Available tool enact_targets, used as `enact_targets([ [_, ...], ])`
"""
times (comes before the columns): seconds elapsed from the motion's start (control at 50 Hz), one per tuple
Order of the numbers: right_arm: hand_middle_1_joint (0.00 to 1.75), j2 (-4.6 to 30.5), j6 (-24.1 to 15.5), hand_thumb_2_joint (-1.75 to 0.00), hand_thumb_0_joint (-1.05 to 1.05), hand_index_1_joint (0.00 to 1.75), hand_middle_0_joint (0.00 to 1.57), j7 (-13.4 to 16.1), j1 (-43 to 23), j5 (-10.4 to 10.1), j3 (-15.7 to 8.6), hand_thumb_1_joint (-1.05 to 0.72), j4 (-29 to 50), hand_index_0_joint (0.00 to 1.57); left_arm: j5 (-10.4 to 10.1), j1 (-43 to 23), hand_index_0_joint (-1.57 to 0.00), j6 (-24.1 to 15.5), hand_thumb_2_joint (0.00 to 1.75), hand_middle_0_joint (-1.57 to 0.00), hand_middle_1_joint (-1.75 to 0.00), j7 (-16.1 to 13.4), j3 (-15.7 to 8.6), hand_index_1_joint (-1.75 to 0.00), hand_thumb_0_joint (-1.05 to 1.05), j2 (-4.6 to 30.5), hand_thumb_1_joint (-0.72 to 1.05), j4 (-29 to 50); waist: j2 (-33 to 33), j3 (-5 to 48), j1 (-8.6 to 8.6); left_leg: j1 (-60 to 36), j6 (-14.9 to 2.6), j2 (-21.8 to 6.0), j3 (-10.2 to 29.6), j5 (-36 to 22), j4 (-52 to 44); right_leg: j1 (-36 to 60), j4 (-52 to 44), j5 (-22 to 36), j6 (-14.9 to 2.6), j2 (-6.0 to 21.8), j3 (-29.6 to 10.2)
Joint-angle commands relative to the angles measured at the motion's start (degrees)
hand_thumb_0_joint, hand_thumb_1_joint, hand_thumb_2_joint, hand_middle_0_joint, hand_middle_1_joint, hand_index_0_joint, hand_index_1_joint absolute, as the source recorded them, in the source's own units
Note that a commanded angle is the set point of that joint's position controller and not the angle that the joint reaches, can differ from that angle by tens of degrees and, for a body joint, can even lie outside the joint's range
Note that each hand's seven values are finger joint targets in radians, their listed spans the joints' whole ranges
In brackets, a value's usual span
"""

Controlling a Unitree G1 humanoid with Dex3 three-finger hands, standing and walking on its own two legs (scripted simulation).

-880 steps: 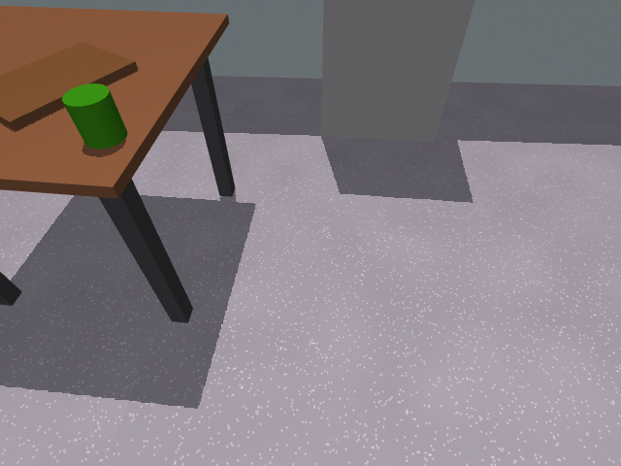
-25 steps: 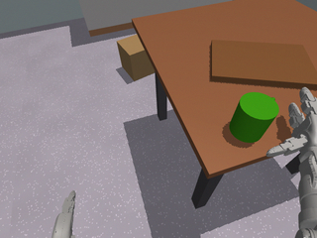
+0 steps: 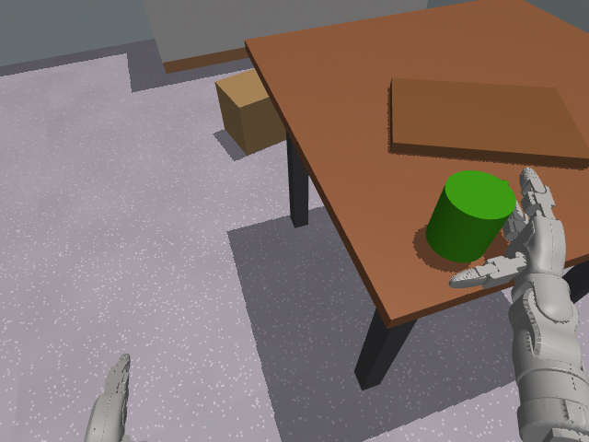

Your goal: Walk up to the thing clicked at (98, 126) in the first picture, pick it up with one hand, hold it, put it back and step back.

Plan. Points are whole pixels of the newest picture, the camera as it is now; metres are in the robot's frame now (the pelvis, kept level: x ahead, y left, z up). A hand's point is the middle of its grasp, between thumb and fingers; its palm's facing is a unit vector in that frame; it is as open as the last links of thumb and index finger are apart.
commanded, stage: close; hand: right
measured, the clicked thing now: (474, 212) +0.44 -0.23 +0.06
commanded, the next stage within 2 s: settle in 0.58 s
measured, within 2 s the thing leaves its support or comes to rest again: leaves its support in 1.00 s
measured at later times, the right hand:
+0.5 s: hand (482, 226) +0.39 -0.23 +0.08, palm faces +0.25 +0.97 +0.02, open 11.3 cm
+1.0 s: hand (484, 219) +0.40 -0.23 +0.09, palm faces +0.25 +0.97 -0.01, open 11.8 cm
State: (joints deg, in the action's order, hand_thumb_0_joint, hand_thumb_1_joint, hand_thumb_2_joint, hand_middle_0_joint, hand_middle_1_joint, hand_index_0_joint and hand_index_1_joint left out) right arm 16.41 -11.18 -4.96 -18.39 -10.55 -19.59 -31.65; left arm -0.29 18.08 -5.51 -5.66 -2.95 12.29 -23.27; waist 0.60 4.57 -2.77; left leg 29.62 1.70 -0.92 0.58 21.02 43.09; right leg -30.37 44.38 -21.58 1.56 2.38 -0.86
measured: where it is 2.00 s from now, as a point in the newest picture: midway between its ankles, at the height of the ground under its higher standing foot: outside the picture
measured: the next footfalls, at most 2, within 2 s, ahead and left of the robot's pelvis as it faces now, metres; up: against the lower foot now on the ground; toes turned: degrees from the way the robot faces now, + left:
none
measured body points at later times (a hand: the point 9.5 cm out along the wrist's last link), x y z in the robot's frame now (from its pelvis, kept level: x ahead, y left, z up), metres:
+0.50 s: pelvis -0.01 +0.00 -0.01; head +0.03 -0.01 +0.44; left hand +0.15 +0.25 -0.05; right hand +0.37 -0.28 +0.08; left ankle +0.01 +0.14 -0.71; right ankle +0.01 -0.14 -0.71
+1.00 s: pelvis +0.00 +0.00 +0.00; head +0.04 -0.01 +0.45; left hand +0.15 +0.26 -0.05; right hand +0.38 -0.28 +0.09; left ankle +0.01 +0.14 -0.71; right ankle +0.01 -0.14 -0.71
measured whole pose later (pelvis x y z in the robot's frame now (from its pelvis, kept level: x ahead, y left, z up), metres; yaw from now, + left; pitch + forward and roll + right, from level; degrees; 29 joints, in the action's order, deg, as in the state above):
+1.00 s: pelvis +0.00 +0.00 +0.00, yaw +0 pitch +7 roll +1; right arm 17.4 -8.3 -2.0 -23.2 -7.8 -19.9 -33.8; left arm -0.8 20.1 -4.5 -3.6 -4.5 12.6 -18.5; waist 0.4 3.7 -3.2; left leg 29.6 2.0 -1.1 1.2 21.0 43.2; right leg -30.0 44.4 -21.6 1.3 2.2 -0.2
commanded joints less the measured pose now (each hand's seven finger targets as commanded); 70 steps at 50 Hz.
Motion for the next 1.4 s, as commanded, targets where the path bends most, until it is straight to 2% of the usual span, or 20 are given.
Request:
enact_targets([
  [0.0,0.23,11.68,-4.12,-0.12,0.00,0.23,0.37,0.62,-18.15,-0.42,-2.35,0.49,12.69,0.37,-0.28,-1.17,-0.05,-2.28,0.06,-0.05,-0.05,0.02,-4.01,-0.06,0.00,7.54,-0.56,7.97,-1.79,14.27,0.33,-5.25,-0.60,0.75,-1.35,-15.95,-4.73,7.61,-4.44,14.30,-2.03,-1.54,2.03],
  [0.04,0.28,10.61,-4.39,-0.16,0.00,0.28,0.42,1.15,-20.96,-0.34,-1.09,0.47,14.21,0.42,-0.10,-2.99,-0.05,-2.51,0.06,-0.05,-0.06,-0.02,-6.10,-0.06,0.00,10.03,-0.56,11.00,-2.42,15.33,-1.23,-4.14,-0.81,0.95,-1.49,-13.47,-4.91,8.99,-5.22,11.80,-2.02,-1.23,1.66],
  [0.12,0.45,6.61,-4.74,-0.28,0.00,0.45,0.61,1.57,-23.43,0.56,2.53,0.37,14.40,0.62,-0.27,-2.29,-0.05,-2.99,0.06,-0.05,-0.06,0.47,-4.05,-0.06,0.00,7.08,-0.55,11.27,-1.99,15.86,-1.38,-3.20,-0.68,0.90,-1.63,-14.35,-4.07,9.73,-4.48,12.90,-1.96,-1.19,1.70],
  [0.2,0.57,10.07,-4.80,-0.37,0.00,0.58,0.78,2.43,-26.88,1.40,0.34,0.30,11.31,0.79,-0.15,-1.64,-0.04,-3.31,0.07,-0.05,-0.05,0.43,-5.89,-0.05,0.00,9.49,-0.56,12.51,-2.26,17.34,-2.07,-1.87,-0.84,1.07,-1.94,-13.48,-3.39,9.18,-4.30,12.26,-1.85,-0.96,0.98],
  [0.24,0.66,6.23,-4.34,-0.45,0.00,0.67,0.87,1.72,-20.87,1.97,2.58,0.21,6.76,0.87,-0.30,0.07,-0.05,-3.18,0.06,-0.04,-0.05,1.37,-1.85,-0.05,0.00,4.99,-0.54,11.35,-2.94,15.88,-0.67,-2.02,-0.94,1.04,-2.17,-14.42,-2.85,9.17,-4.34,14.00,-1.49,-1.01,1.30],
  [0.3,0.76,11.45,-4.47,-0.54,0.00,0.76,0.95,1.46,-23.60,1.85,-0.75,0.13,9.26,0.96,-0.32,-0.94,-0.05,-2.94,0.05,-0.05,-0.05,1.80,-3.37,-0.05,0.00,6.96,-0.54,13.38,-3.47,18.20,-0.47,-3.74,-0.96,0.98,-1.99,-16.00,-2.67,8.25,-3.97,15.75,-1.62,-1.24,1.55],
  [0.42,0.99,7.58,-3.75,-0.78,0.00,0.99,1.12,1.26,-22.88,1.07,0.81,-0.03,6.80,1.13,-0.52,0.32,-0.05,-3.26,0.05,-0.04,-0.05,2.45,-4.25,-0.05,0.00,8.18,-0.53,16.02,-0.98,16.52,-1.99,-2.42,-0.81,1.26,-2.15,-14.51,-3.08,7.55,-3.74,13.36,-1.98,-1.13,1.72],
  [0.44,1.01,7.60,-3.63,-0.81,0.00,1.01,1.13,1.56,-21.01,0.89,-0.04,-0.03,5.81,1.15,-0.58,2.00,-0.05,-3.09,0.05,-0.04,-0.05,2.59,-3.77,-0.05,0.00,7.24,-0.54,14.25,-1.44,15.06,-0.58,-2.71,-0.92,1.12,-2.07,-14.05,-2.95,6.24,-3.72,13.21,-1.83,-1.33,1.82],
  [0.48,1.08,12.34,-3.77,-0.87,0.00,1.08,1.17,1.97,-21.10,0.95,-3.07,-0.04,7.95,1.19,-0.83,1.23,-0.05,-2.79,0.05,-0.04,-0.05,2.56,-7.29,-0.05,0.00,10.10,-0.53,14.62,-2.41,16.15,-0.14,-3.11,-0.94,1.17,-2.14,-13.70,-2.78,6.37,-4.10,13.14,-1.86,-1.29,1.77],
  [0.56,1.13,10.48,-4.04,-0.93,0.00,1.14,1.20,2.40,-22.40,0.96,-2.87,-0.05,9.80,1.23,-0.81,0.74,-0.05,-2.49,0.04,-0.04,-0.05,3.21,-3.27,-0.04,0.00,5.82,-0.52,15.16,-2.02,15.47,0.54,-3.81,-1.01,1.23,-2.00,-13.51,-2.84,5.49,-3.91,12.94,-1.90,-1.28,1.77],
  [0.62,1.16,12.93,-4.01,-0.95,0.00,1.16,1.21,2.73,-24.96,1.68,-3.33,-0.03,8.89,1.24,-0.76,-0.78,-0.05,-2.30,0.04,-0.04,-0.05,2.58,-6.61,-0.04,0.00,9.59,-0.52,16.72,-1.97,17.32,-0.53,-3.39,-1.02,1.26,-1.86,-13.30,-2.73,6.99,-4.07,12.72,-1.93,-1.01,1.54],
  [0.7,1.18,12.59,-4.23,-1.05,0.00,1.18,1.11,3.11,-26.45,2.03,-2.98,0.00,7.19,1.16,-0.74,0.95,-0.06,-2.09,0.06,-0.06,-0.06,2.46,-5.21,-0.06,0.00,8.35,-0.55,16.04,-3.11,15.50,-0.44,-2.66,-1.14,1.35,-1.75,-12.12,-3.35,6.82,-4.71,11.70,-1.75,-0.93,1.37],
  [0.74,1.20,14.16,-4.25,-1.07,0.00,1.20,1.12,2.88,-26.41,1.91,-3.70,0.00,7.93,1.16,-0.52,3.25,-0.06,-1.85,0.05,-0.06,-0.06,2.12,-7.40,-0.06,0.00,10.38,-0.54,14.76,-2.88,16.91,-0.86,-3.72,-1.12,1.35,-1.98,-14.40,-3.33,8.55,-4.49,14.23,-1.69,-0.91,1.30],
  [0.86,1.27,15.40,-4.03,-1.16,0.00,1.28,1.15,2.74,-32.23,1.07,-3.76,-0.04,14.77,1.20,-0.77,0.25,-0.05,-2.13,0.06,-0.06,-0.06,2.08,-4.33,-0.06,0.00,7.27,-0.55,13.37,-5.69,17.97,0.97,-5.48,-1.26,1.22,-1.70,-13.57,-4.32,9.72,-5.50,12.99,-1.53,-1.31,1.67],
  [0.94,1.29,15.91,-2.98,-1.19,0.00,1.30,1.14,3.20,-32.29,0.47,-3.93,-0.01,15.91,1.20,-0.85,-0.88,-0.05,-2.69,0.07,-0.06,-0.05,0.98,-7.17,-0.06,0.00,10.73,-0.56,15.30,-4.04,21.09,-0.07,-8.68,-1.02,1.16,-1.74,-18.33,-4.96,13.38,-5.59,17.26,-1.62,-1.63,1.92],
  [1.0,1.30,15.06,-2.18,-1.18,0.00,1.30,1.16,3.08,-32.80,0.20,-3.22,0.00,16.19,1.21,-0.94,0.94,-0.05,-2.68,0.07,-0.05,-0.05,1.01,-3.95,-0.06,0.00,7.06,-0.56,11.17,-5.13,18.38,0.37,-8.20,-0.96,1.03,-1.72,-17.92,-5.74,12.91,-6.08,16.81,-1.66,-1.73,2.09],
  [1.16,1.30,14.98,0.49,-1.18,0.00,1.30,1.15,1.89,-32.19,-0.38,-1.84,0.03,16.63,1.21,-1.21,-1.66,-0.05,-3.05,0.06,-0.05,-0.05,0.49,-3.91,-0.05,0.00,8.23,-0.55,10.22,-4.36,18.53,0.56,-9.55,-0.94,0.97,-2.15,-20.00,-6.84,15.46,-7.68,19.88,-1.32,-1.49,1.85],
  [1.2,1.31,16.88,1.56,-1.19,0.00,1.31,1.15,1.76,-32.75,-0.63,-3.82,0.04,16.59,1.21,-1.13,-0.21,-0.05,-3.10,0.07,-0.05,-0.05,0.22,-6.04,-0.06,0.00,10.03,-0.56,8.17,-4.08,19.67,0.46,-10.52,-0.83,0.91,-2.26,-22.29,-7.05,16.95,-7.49,22.40,-1.46,-1.54,1.91],
  [1.34,1.28,14.94,3.86,-1.17,0.00,1.29,1.14,1.57,-30.87,-0.89,-2.68,-0.01,15.41,1.20,-1.43,-0.92,-0.05,-2.72,0.07,-0.05,-0.05,0.79,-3.71,-0.06,0.00,7.06,-0.56,6.24,-3.28,15.21,1.24,-11.59,-0.84,0.92,-2.44,-22.77,-8.20,15.48,-8.70,23.37,-1.43,-1.70,2.04],
  [1.38,1.29,15.88,4.13,-1.18,0.00,1.29,1.13,1.57,-33.12,-0.76,-2.89,0.02,18.02,1.19,-1.32,-3.15,-0.05,-3.09,0.06,-0.05,-0.05,0.64,-5.11,-0.06,0.00,9.26,-0.56,9.57,-3.58,19.50,0.46,-12.14,-0.95,1.04,-2.32,-22.60,-8.33,18.13,-8.96,23.47,-1.43,-1.41,1.77],
])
